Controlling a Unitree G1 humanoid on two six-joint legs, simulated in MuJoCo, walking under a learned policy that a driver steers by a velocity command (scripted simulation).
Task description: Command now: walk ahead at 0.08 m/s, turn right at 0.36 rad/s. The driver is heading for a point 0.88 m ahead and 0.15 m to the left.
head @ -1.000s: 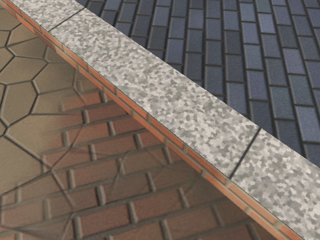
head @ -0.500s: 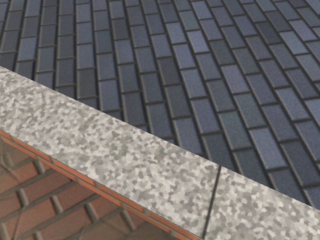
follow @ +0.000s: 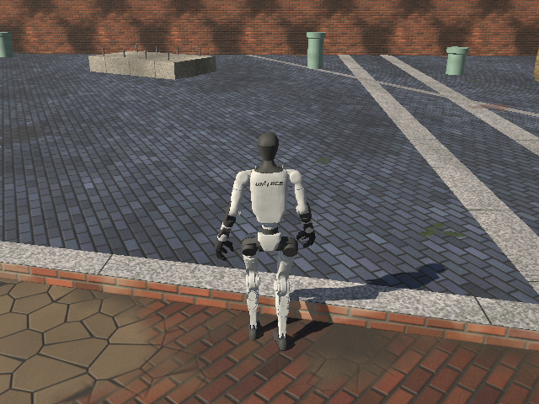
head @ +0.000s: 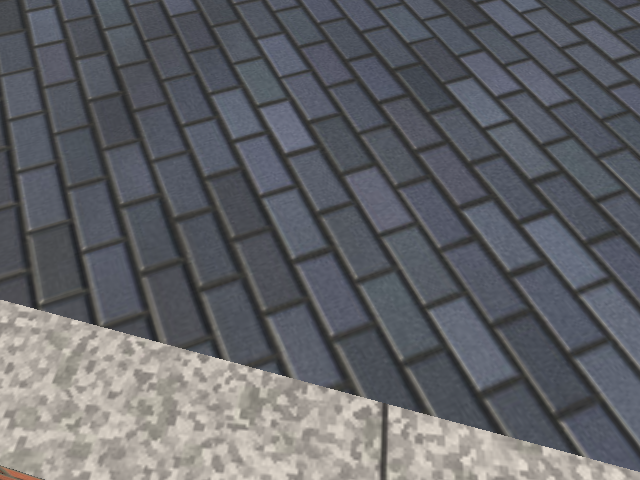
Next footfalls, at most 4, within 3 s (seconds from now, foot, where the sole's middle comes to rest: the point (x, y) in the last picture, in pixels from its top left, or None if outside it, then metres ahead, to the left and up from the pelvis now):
0.36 right None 0.01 -0.08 -0.76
0.80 left None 0.40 0.09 -0.62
1.66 right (417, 384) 0.60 -0.14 -0.62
2.16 left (312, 259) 0.89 0.09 -0.62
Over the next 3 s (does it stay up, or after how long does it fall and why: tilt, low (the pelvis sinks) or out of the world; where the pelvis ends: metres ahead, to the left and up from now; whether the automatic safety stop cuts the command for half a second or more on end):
stays up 0.93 0.01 0.16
